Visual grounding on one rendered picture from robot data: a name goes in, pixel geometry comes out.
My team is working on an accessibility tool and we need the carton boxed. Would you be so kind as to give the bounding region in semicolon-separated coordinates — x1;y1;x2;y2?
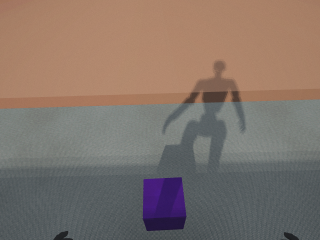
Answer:
143;177;187;231

